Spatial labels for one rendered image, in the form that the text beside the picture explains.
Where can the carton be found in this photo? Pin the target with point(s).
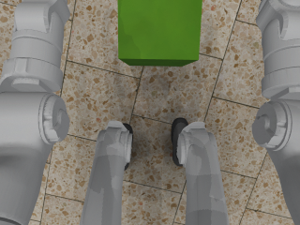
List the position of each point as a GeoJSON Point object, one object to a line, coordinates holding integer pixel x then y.
{"type": "Point", "coordinates": [159, 33]}

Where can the left robot foot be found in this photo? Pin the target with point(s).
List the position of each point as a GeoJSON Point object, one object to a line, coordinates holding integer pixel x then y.
{"type": "Point", "coordinates": [128, 127]}

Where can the robot left upper arm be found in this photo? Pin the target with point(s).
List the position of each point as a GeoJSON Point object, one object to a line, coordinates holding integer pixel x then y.
{"type": "Point", "coordinates": [30, 124]}

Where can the right robot shin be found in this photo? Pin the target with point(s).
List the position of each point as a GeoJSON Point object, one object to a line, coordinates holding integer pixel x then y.
{"type": "Point", "coordinates": [199, 124]}

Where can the right robot forearm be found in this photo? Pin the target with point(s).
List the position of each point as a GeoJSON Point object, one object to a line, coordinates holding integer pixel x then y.
{"type": "Point", "coordinates": [279, 22]}

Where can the robot right upper arm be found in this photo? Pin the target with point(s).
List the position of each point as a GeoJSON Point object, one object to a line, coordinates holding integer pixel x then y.
{"type": "Point", "coordinates": [277, 129]}

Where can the left robot forearm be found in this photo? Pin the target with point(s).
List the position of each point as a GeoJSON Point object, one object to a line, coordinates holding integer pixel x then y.
{"type": "Point", "coordinates": [36, 47]}

